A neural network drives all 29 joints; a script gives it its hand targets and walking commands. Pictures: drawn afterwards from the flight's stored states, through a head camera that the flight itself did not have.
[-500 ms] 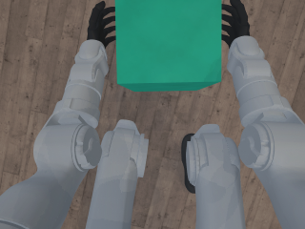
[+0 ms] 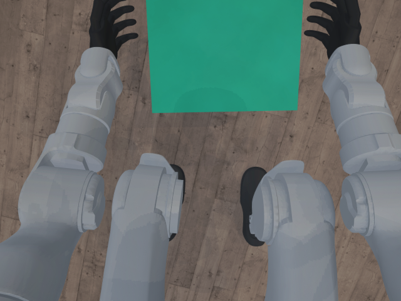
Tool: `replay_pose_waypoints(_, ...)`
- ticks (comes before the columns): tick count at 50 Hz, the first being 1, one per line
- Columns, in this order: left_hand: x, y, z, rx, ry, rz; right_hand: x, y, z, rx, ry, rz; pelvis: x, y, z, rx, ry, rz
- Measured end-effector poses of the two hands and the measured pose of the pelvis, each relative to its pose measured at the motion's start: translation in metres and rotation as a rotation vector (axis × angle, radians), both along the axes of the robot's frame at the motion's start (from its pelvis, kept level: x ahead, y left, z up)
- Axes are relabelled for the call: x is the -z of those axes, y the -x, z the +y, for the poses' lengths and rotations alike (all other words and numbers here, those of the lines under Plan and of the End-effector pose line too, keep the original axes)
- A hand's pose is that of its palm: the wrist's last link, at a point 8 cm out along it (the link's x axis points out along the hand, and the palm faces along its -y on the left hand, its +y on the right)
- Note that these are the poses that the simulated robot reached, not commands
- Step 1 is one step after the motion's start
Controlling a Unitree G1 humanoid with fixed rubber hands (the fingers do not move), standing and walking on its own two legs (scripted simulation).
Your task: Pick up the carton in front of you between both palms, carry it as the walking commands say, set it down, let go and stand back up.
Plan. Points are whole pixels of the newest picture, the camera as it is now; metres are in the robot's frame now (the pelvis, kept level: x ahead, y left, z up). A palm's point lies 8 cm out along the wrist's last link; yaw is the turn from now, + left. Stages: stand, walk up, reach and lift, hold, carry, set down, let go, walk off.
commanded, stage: set down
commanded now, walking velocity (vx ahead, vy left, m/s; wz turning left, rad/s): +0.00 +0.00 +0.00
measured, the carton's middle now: (220, 55) +0.50 +0.00 -0.24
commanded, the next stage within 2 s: let go in 0.96 s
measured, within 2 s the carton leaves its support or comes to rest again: neither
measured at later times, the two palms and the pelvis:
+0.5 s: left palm (30, 5) +0.50 +0.19 -0.01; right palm out of the picture +0.51 -0.20 -0.01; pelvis +0.01 +0.00 +0.11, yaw +0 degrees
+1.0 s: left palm out of the picture +0.49 +0.20 +0.15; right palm out of the picture +0.51 -0.20 +0.15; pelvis +0.04 -0.01 +0.26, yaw +0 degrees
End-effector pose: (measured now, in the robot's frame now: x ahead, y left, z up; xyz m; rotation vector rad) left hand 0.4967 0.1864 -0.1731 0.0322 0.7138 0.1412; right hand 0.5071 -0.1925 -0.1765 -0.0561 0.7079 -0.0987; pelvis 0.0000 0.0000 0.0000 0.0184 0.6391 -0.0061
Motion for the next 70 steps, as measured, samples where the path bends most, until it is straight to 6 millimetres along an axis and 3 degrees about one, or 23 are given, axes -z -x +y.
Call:
replay_pose_waypoints(6,-0.049,-0.008,-0.007,-0.011,0.001,-0.083,-0.050,-0.011,0.008,-0.010,-0.004,-0.086,-0.015,-0.004,0.002,0.001,0.003,0.019)
replay_pose_waypoints(15,-0.130,0.000,0.011,-0.041,-0.011,-0.071,-0.133,-0.005,-0.004,0.010,0.030,-0.050,-0.072,-0.011,0.002,-0.004,0.003,0.101)
replay_pose_waypoints(19,-0.150,-0.003,0.006,-0.028,-0.007,-0.074,-0.154,-0.007,-0.003,0.005,0.018,-0.057,-0.091,-0.012,0.002,-0.003,0.006,0.130)
replay_pose_waypoints(28,-0.182,0.003,0.004,-0.027,-0.021,-0.076,-0.183,-0.001,-0.007,0.003,0.010,-0.072,-0.129,-0.015,0.002,0.000,0.003,0.165)
replay_pose_waypoints(39,-0.272,-0.003,0.013,-0.017,-0.028,-0.084,-0.270,-0.007,-0.014,-0.019,0.006,-0.070,-0.196,-0.028,-0.004,0.009,-0.007,0.167)
replay_pose_waypoints(46,-0.307,0.001,0.009,-0.009,-0.010,-0.073,-0.309,-0.006,-0.010,-0.021,0.011,-0.059,-0.234,-0.039,-0.007,0.006,-0.004,0.161)
replay_pose_waypoints(56,-0.349,0.020,0.015,0.028,-0.052,-0.039,-0.350,0.016,-0.016,-0.028,0.050,-0.027,-0.285,-0.050,-0.006,0.007,0.003,0.109)
replay_pose_waypoints(66,-0.404,0.085,0.032,0.128,-0.113,0.075,-0.402,0.094,-0.028,-0.031,0.111,0.072,-0.340,-0.080,0.000,0.010,0.015,-0.055)
replay_pose_waypoints(70,-0.430,0.101,0.042,0.118,-0.115,0.074,-0.428,0.112,-0.029,-0.034,0.104,0.071,-0.358,-0.095,0.004,0.008,0.018,-0.128)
